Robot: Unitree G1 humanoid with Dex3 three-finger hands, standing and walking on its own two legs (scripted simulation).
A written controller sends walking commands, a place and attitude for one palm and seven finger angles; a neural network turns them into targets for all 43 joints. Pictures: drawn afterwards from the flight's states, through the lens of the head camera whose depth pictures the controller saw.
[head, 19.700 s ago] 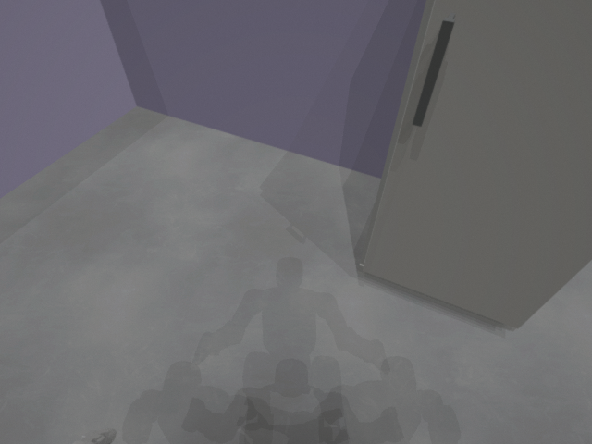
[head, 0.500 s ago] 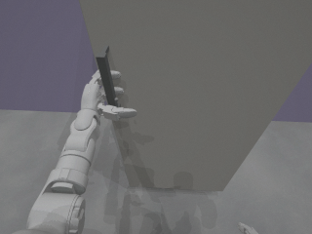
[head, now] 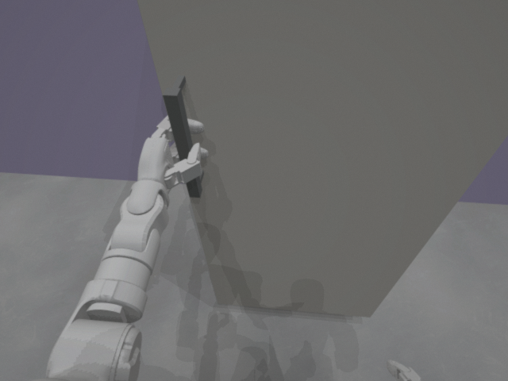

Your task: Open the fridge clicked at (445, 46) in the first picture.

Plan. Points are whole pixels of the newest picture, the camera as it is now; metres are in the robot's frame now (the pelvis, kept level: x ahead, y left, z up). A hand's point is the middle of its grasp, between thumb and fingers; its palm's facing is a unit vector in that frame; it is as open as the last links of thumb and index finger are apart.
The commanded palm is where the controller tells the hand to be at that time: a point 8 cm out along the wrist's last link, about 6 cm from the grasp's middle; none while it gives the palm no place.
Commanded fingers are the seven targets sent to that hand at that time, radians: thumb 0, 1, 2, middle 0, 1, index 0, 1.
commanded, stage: grip the handle and tug to test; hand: left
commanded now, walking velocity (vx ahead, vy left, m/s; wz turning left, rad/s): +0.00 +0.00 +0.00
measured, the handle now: (188, 142) +0.47 +0.14 +0.14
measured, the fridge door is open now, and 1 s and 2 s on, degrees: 0 2 32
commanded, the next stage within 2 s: pull the door a little, standing still in 0.68 s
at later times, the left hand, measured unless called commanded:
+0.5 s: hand (195, 164) +0.41 +0.12 +0.14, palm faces +0.01 -1.00 -0.01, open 5.7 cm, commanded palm +0.37 +0.15 +0.14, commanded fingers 0.00 0.90 0.90 -0.45 -1.40 -0.45 -1.40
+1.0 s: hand (192, 172) +0.39 +0.12 +0.14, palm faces -0.03 -1.00 +0.00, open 5.7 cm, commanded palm +0.34 +0.17 +0.14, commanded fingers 0.00 0.90 0.90 -0.45 -1.40 -0.45 -1.40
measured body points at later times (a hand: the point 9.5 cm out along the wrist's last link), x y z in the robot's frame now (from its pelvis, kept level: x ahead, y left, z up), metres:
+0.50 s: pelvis +0.00 +0.00 +0.00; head +0.01 -0.02 +0.45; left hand +0.40 +0.17 +0.14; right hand +0.13 -0.25 -0.11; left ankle +0.02 +0.11 -0.73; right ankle -0.03 -0.10 -0.73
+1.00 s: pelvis +0.02 +0.00 +0.00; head +0.02 -0.02 +0.45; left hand +0.39 +0.18 +0.14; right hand +0.18 -0.24 -0.09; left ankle +0.02 +0.11 -0.73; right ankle -0.03 -0.10 -0.73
